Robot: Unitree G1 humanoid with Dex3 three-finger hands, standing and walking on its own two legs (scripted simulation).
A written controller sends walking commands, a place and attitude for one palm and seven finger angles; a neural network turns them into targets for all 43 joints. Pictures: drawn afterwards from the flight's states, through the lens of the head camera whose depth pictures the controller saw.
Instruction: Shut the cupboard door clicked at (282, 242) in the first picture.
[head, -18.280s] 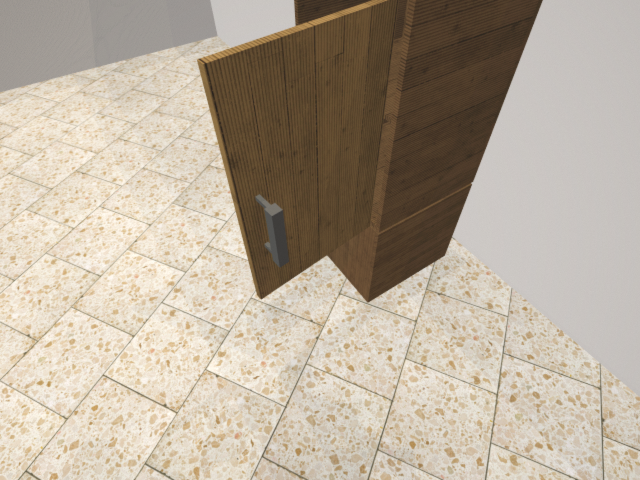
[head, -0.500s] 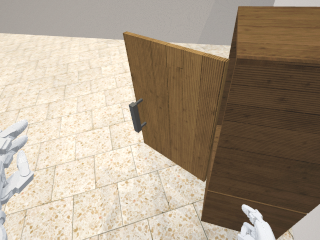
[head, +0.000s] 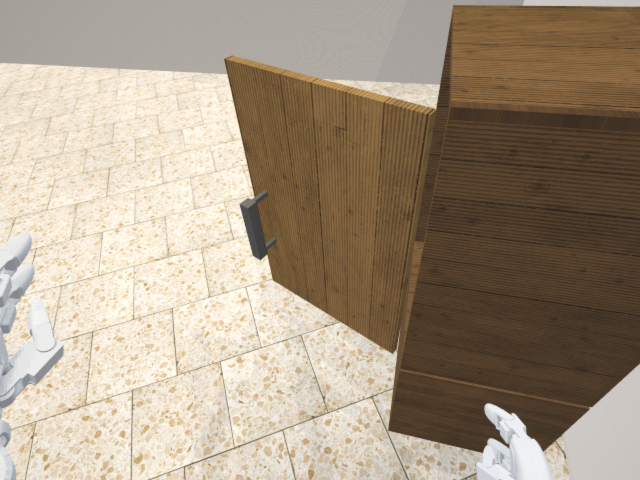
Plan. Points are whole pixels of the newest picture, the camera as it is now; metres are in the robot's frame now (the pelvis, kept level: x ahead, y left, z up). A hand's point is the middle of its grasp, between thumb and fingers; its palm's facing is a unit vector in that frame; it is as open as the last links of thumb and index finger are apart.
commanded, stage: step back with the hand held close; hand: left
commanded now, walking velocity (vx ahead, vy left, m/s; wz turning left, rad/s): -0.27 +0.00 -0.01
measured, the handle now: (261, 225) +0.64 +0.21 -0.10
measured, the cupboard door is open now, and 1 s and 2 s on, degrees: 66 66 66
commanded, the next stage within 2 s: stop stepping back and stand still in 1.74 s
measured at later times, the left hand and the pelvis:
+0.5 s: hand (15, 369) +0.17 +0.30 +0.16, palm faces +0.37 -0.78 -0.50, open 7.4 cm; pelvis -0.04 +0.04 -0.01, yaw -3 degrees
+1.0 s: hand out of the picture +0.12 +0.30 +0.16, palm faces +0.43 -0.77 -0.48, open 7.4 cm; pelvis -0.09 +0.04 -0.03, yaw -1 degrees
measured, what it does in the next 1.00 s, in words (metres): shifts its weight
